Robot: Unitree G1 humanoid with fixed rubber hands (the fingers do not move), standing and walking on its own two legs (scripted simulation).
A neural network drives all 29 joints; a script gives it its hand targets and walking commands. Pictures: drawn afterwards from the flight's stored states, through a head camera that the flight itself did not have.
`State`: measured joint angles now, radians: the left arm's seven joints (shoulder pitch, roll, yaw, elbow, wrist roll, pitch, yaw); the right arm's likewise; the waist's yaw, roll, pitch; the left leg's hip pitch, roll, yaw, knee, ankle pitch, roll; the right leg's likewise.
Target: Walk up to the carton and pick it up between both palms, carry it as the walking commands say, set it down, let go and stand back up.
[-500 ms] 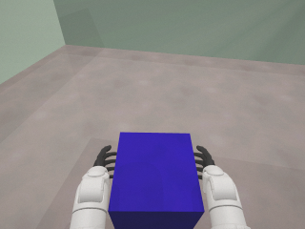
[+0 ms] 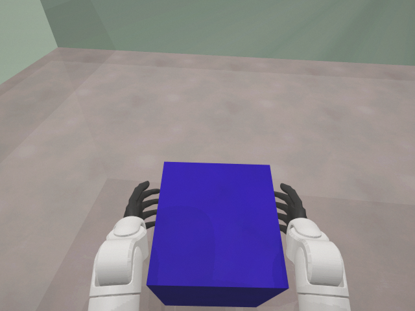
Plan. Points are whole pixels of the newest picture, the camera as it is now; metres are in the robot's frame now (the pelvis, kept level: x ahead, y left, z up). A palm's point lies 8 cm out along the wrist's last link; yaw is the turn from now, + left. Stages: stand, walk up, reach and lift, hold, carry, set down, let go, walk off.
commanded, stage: carry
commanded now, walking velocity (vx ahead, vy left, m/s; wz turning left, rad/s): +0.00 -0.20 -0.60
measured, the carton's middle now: (213, 240) +0.30 +0.00 +0.00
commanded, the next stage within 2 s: none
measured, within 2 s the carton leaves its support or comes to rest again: neither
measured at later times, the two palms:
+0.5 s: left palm (228, 240) +0.24 -0.02 +0.10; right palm out of the picture +0.16 -0.30 +0.09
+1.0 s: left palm (341, 279) +0.18 -0.18 +0.11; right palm out of the picture +0.02 -0.43 +0.11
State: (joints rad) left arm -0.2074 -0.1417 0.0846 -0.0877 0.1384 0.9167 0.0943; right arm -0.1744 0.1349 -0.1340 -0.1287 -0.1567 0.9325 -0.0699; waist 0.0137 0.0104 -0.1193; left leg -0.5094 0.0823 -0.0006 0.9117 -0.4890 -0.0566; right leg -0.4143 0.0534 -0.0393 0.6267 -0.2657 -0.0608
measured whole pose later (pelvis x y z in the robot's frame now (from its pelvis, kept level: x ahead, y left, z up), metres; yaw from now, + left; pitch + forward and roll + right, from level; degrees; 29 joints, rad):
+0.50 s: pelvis -0.03 -0.10 -0.01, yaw -16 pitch +5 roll -3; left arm -0.05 -0.13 0.03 -0.48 0.03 1.21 0.16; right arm 0.00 0.13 -0.04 -0.51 -0.04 1.21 -0.16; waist 0.01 0.06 -0.15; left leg -0.43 0.32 0.19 0.77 -0.43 -0.12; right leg -0.45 -0.01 -0.13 0.61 -0.21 0.00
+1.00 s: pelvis -0.10 -0.19 +0.01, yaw -31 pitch +3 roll -3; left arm -0.01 -0.13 0.01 -0.50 0.04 1.22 0.16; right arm 0.04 0.13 -0.03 -0.51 -0.04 1.19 -0.15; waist 0.01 0.01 -0.14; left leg -0.32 0.24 0.24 0.57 -0.27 -0.05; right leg -0.56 -0.06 -0.06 0.97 -0.36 0.05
